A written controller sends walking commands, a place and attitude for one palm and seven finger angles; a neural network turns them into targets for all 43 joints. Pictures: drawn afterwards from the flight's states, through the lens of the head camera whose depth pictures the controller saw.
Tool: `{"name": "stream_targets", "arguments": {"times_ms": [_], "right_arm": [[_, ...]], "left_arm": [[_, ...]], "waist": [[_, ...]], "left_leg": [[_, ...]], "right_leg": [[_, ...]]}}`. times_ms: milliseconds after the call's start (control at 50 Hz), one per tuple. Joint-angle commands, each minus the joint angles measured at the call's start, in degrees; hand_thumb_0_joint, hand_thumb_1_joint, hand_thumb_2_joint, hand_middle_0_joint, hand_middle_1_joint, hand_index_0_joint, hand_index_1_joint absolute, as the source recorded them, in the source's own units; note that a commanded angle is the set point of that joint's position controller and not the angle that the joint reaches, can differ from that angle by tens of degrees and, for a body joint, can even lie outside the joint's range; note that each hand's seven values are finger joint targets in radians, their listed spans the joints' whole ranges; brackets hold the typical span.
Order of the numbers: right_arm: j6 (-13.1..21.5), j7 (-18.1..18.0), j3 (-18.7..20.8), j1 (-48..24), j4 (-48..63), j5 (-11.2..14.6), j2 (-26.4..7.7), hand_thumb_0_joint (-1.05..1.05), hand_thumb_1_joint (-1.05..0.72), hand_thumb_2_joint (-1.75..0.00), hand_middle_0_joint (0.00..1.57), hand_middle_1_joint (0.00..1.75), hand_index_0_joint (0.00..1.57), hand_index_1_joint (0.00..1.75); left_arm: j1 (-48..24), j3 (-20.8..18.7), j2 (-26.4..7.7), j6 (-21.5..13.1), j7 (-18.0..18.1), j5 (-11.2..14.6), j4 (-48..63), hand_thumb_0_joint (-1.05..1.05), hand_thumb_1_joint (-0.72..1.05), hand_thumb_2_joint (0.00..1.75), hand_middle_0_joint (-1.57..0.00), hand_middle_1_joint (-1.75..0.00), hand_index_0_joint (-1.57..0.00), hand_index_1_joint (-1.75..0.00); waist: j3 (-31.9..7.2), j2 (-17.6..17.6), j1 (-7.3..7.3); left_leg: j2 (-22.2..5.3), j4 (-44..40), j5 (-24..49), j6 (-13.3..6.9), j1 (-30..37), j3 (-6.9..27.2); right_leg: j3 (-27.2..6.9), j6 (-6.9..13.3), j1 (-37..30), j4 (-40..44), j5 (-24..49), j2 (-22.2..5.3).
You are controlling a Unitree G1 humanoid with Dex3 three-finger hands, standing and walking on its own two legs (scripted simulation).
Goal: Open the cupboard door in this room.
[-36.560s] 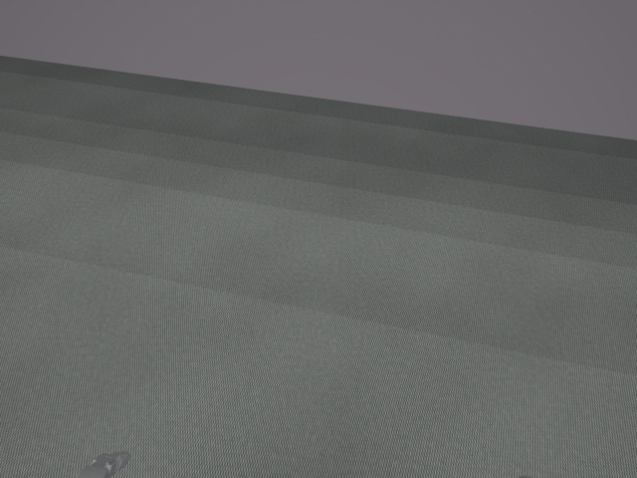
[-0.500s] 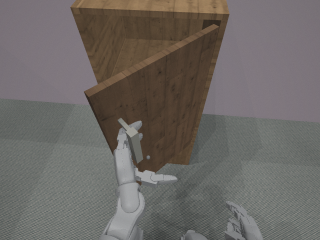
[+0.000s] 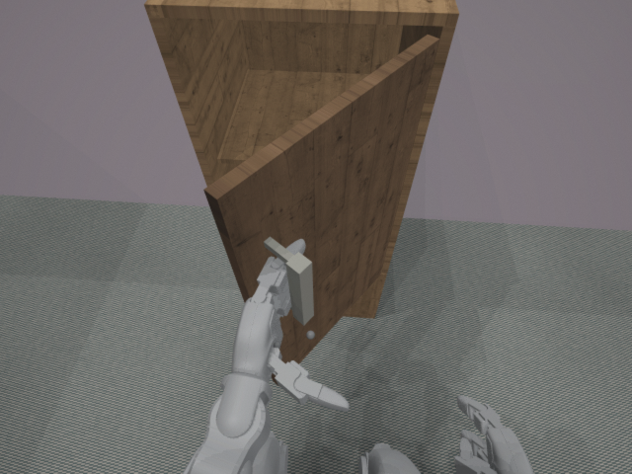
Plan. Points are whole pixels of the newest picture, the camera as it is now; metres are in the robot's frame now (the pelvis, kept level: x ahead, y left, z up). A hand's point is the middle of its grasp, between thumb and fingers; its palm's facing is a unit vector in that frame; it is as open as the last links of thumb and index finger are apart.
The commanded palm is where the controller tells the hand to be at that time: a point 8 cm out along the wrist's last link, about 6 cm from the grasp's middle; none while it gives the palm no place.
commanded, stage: slide the hand sideways off the handle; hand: left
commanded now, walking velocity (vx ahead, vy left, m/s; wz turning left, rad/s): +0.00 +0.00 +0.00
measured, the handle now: (289, 282) +0.34 +0.05 +0.05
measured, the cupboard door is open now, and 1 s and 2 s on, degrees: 53 52 52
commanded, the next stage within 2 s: draw the hand back to the body in 0.86 s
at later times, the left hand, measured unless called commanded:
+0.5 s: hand (276, 368) +0.24 +0.06 +0.04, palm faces -0.11 -0.99 +0.01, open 16.0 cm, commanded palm +0.21 +0.12 +0.04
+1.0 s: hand (229, 407) +0.20 +0.10 +0.04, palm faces -0.11 -0.99 -0.01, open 16.3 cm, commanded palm +0.18 +0.16 +0.05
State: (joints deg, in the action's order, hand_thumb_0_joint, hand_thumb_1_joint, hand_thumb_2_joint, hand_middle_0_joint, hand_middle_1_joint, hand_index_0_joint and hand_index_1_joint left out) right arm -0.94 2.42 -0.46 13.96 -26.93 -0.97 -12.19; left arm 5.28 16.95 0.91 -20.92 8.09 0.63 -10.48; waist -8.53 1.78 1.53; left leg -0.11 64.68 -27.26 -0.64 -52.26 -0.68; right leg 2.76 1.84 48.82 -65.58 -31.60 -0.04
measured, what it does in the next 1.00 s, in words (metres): stands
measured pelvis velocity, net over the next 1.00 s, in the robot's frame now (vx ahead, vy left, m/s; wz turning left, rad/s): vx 0.00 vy -0.01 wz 0.01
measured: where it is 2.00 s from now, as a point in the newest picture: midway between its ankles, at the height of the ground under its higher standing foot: outside the picture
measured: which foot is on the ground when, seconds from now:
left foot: down 0.00-1.00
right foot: down 0.00-1.00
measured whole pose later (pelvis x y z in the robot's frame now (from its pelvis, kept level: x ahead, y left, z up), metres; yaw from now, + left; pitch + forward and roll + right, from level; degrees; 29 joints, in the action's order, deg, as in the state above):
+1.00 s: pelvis +0.00 -0.01 -0.02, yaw +0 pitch +17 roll -1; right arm 0.9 -1.2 0.3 13.1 -22.9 0.4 -12.5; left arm 31.2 5.5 -9.3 -25.0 -7.7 8.3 11.1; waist -10.1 2.2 0.2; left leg -1.0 71.8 -30.6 0.7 -57.9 1.8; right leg 5.1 3.0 53.3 -71.3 -34.8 1.0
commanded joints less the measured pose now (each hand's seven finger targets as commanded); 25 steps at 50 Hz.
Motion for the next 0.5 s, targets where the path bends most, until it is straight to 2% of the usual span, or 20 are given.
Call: {"name": "stream_targets", "arguments": {"times_ms": [0,20,60,100,140,200,240,300,360,380,420,480], "right_arm": [[2.17,0.66,2.48,-4.27,10.35,-0.35,-5.35,0.0,-0.9,-0.9,0.2,0.3,0.2,0.3],[2.06,0.65,2.67,-4.22,10.66,-0.34,-5.32,0.0,-0.9,-0.9,0.2,0.3,0.2,0.3],[1.62,0.64,2.54,-4.45,11.47,-0.27,-5.2,0.0,-0.9,-0.9,0.2,0.3,0.2,0.3],[1.21,0.41,2.33,-4.46,11.83,0.02,-5.25,0.0,-0.9,-0.9,0.2,0.3,0.2,0.3],[1.19,-0.03,2.33,-4.44,12.22,0.26,-5.26,0.0,-0.9,-0.9,0.2,0.3,0.2,0.3],[1.23,-0.59,2.01,-4.14,12.68,0.6,-5.36,0.0,-0.9,-0.9,0.2,0.3,0.2,0.3],[1.58,-1.05,1.97,-4.23,12.64,0.63,-5.42,0.0,-0.9,-0.9,0.2,0.3,0.2,0.3],[1.9,-1.36,2.03,-3.77,12.69,0.6,-5.44,0.0,-0.9,-0.9,0.2,0.3,0.2,0.3],[2.24,-1.18,2.11,-3.59,13.16,0.42,-5.17,0.0,-0.9,-0.9,0.2,0.3,0.2,0.3],[2.26,-1.06,2.08,-3.49,13.2,0.39,-5.07,0.0,-0.9,-0.9,0.2,0.3,0.2,0.3],[2.25,-0.96,2.2,-3.33,13.66,0.3,-5.05,0.0,-0.9,-0.9,0.2,0.3,0.2,0.3],[2.13,-1.04,2.23,-3.17,14.07,0.37,-4.89,0.0,-0.9,-0.9,0.2,0.3,0.2,0.3]], "left_arm": [[-4.49,-0.68,0.69,-5.99,2.89,-4.12,14.24,0.0,-0.5,0.3,-0.15,-0.3,-0.15,-0.3],[-3.31,-1.73,-0.81,-6.26,2.92,-4.45,14.99,0.0,-0.5,0.3,-0.15,-0.3,-0.15,-0.3],[-1.43,-1.96,-1.58,-6.45,2.36,-4.48,16.87,0.0,-0.5,0.3,-0.15,-0.3,-0.15,-0.3],[-1.65,-1.48,-2.01,-5.97,1.48,-4.08,18.4,0.0,-0.5,0.3,-0.15,-0.3,-0.15,-0.3],[-0.26,-2.1,-2.52,-5.69,0.69,-3.08,20.46,0.0,-0.5,0.3,-0.15,-0.3,-0.15,-0.3],[2.76,-2.5,-2.15,-4.6,-0.81,-0.32,22.01,0.0,-0.5,0.3,-0.15,-0.3,-0.15,-0.3],[3.84,-2.58,-2.01,-4.39,-1.41,0.55,22.52,0.0,-0.5,0.3,-0.15,-0.3,-0.15,-0.3],[6.91,-3.83,-3.16,-4.61,-2.17,0.67,22.79,0.0,-0.5,0.3,-0.15,-0.3,-0.15,-0.3],[11.35,-4.71,-4.28,-5.5,-2.62,0.16,24.54,0.0,-0.5,0.3,-0.15,-0.3,-0.15,-0.3],[12.17,-4.38,-4.33,-5.7,-2.86,-0.04,25.0,0.0,-0.5,0.3,-0.15,-0.3,-0.15,-0.3],[15.3,-5.93,-6.13,-6.02,-3.21,-0.17,26.39,0.0,-0.5,0.3,-0.15,-0.3,-0.15,-0.3],[18.58,-7.26,-7.33,-6.27,-4.45,0.7,27.85,0.0,-0.5,0.3,-0.15,-0.3,-0.15,-0.3]], "waist": [[-13.96,-4.83,-0.28],[-14.74,-5.49,-0.64],[-14.96,-3.81,-1.1],[-13.34,-2.73,-0.5],[-13.98,-3.02,-0.78],[-12.83,-3.8,-0.33],[-12.66,-5.27,0.31],[-11.71,-6.29,0.28],[-12.87,-4.13,-0.72],[-12.71,-3.98,-0.46],[-14.01,-2.35,-1.24],[-13.31,-3.39,-0.99]], "left_leg": [[0.87,-6.23,7.86,-0.69,10.54,2.41],[0.87,-6.09,8.01,-0.76,10.28,2.33],[0.99,-6.34,7.36,-0.68,10.37,1.81],[1.05,-6.54,5.96,-0.7,10.3,1.65],[0.9,-6.86,6.36,-0.66,10.98,1.91],[0.92,-7.35,5.68,-0.66,10.9,2.12],[0.76,-6.81,6.32,-0.83,10.7,2.28],[0.77,-6.35,6.8,-0.73,9.93,2.46],[0.77,-5.81,9.21,-0.53,10.03,2.41],[0.83,-5.62,9.85,-0.56,10.05,2.4],[0.94,-5.09,11.36,-0.53,9.82,2.12],[1.04,-4.41,11.16,-0.59,8.84,1.74]], "right_leg": [[-0.95,0.45,-2.95,9.1,11.95,0.19],[-1.21,0.53,-3.8,9.07,12.1,0.26],[-1.61,0.58,-4.29,9.4,11.89,0.27],[-1.91,0.47,-3.82,10.24,10.66,0.34],[-1.75,0.48,-4.55,10.23,10.89,0.61],[-1.35,0.19,-5.39,11.17,10.63,0.85],[-1.37,-0.1,-5.23,11.09,11.7,0.92],[-1.24,-0.16,-4.97,10.6,12.53,0.98],[-1.11,0.11,-5.23,8.92,15.09,0.89],[-1.08,0.1,-5.2,8.76,16.1,0.84],[-1.44,0.25,-6.13,8.07,17.69,0.84],[-2.19,-0.16,-6.8,8.51,19.4,0.79]]}}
